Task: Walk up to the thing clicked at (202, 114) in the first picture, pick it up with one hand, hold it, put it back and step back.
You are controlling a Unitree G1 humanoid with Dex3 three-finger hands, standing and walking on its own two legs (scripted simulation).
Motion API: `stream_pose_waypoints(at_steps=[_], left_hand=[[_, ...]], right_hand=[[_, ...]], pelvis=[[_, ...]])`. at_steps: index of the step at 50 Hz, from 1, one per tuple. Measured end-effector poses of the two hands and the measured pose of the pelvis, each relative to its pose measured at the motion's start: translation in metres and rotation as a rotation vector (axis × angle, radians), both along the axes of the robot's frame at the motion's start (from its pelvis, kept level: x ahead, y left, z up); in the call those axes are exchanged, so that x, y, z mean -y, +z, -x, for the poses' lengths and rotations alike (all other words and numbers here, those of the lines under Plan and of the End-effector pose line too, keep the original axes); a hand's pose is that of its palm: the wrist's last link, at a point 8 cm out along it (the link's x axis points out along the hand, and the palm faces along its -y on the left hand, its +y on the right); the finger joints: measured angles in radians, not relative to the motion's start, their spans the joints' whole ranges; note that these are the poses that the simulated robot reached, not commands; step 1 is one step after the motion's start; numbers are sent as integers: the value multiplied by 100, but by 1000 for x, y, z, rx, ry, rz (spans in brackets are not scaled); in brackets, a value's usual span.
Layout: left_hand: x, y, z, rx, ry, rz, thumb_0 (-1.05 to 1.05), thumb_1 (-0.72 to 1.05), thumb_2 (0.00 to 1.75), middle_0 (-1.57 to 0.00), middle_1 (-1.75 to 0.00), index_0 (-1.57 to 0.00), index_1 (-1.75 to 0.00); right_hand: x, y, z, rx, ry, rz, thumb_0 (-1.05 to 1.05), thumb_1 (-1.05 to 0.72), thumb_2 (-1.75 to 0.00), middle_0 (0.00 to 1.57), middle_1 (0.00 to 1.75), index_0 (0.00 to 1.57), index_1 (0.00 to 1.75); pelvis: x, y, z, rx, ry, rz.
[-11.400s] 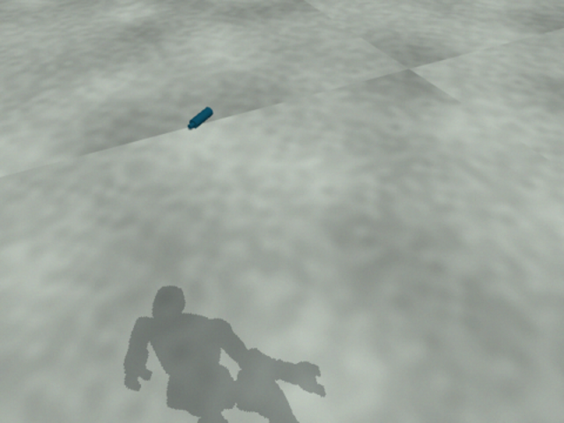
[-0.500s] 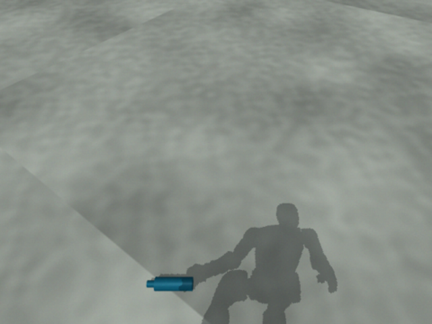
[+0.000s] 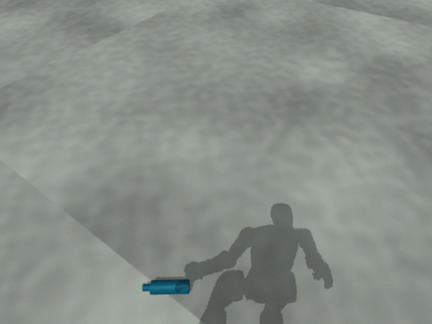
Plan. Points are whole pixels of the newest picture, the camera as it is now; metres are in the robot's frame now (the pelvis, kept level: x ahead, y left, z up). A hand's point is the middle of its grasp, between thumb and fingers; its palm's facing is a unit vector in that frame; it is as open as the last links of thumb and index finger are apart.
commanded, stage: walk up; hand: left
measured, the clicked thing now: (166, 287) +0.40 +0.25 -0.75
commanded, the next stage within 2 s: stand in 0.02 s
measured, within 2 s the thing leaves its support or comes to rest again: neither
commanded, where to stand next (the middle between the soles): +0.02 -0.02 m, yaw +1 degrees
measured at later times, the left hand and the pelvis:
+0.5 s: hand out of the picture +0.08 +0.27 -0.16, palm faces -0.03 -0.94 -0.34, open 7.4 cm; pelvis +0.02 +0.02 +0.00, yaw +1 degrees
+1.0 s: hand out of the picture +0.08 +0.28 -0.16, palm faces -0.02 -0.94 -0.34, open 7.4 cm; pelvis +0.02 +0.02 +0.00, yaw +1 degrees
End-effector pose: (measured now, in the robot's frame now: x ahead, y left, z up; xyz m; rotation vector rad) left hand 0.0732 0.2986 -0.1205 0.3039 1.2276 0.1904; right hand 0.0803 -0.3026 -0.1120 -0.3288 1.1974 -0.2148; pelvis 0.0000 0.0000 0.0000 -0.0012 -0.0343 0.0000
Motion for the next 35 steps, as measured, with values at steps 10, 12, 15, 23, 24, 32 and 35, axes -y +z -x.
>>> stream_pose_waypoints(at_steps=[10, 12, 15, 23, 24, 32, 35], left_hand=[[-2, 2, -3, 7, -14, -1, 1, 90, 90, -21, -30, -20, -30], [-3, 2, -3, 7, -11, -3, 1, 90, 90, -21, -30, -20, -30], [-6, 2, -3, 3, -9, -6, 1, 90, 90, -21, -30, -20, -30], [-14, 2, -4, -15, -3, -15, 1, 90, 90, -21, -30, -20, -30], [-15, 2, -4, -14, -2, -16, 1, 90, 90, -21, -30, -20, -30], [-19, 2, -10, 2, 1, -18, 1, 90, 90, -21, -30, -20, -30], [-19, 2, -10, 8, 1, -16, 1, 90, 90, -21, -30, -20, -30]], right_hand=[[-9, -4, 4, -31, 5, -14, 1, -90, -90, 20, 30, 20, 30], [-12, -5, 4, -36, 7, -19, 1, -90, -90, 20, 30, 20, 30], [-16, -6, 4, -46, 8, -25, 1, -90, -90, 20, 30, 20, 30], [-22, -6, -2, -51, 7, -23, 1, -90, -90, 20, 30, 20, 30], [-22, -6, -4, -50, 7, -21, 1, -90, -90, 20, 30, 20, 30], [-25, -2, -16, -20, 14, -11, 1, -90, -90, 20, 30, 20, 30], [-25, -1, -20, -10, 20, -9, 1, -90, -90, 20, 30, 20, 30]], pelvis=[[-6, 2, -8, 2, 8, 2], [-7, 2, -9, 2, 10, 1], [-9, 2, -11, 0, 11, 1], [-14, 2, -18, -4, 14, 1], [-15, 2, -18, -3, 15, 1], [-18, 2, -21, 3, 18, 0], [-19, 2, -21, 4, 19, 0]])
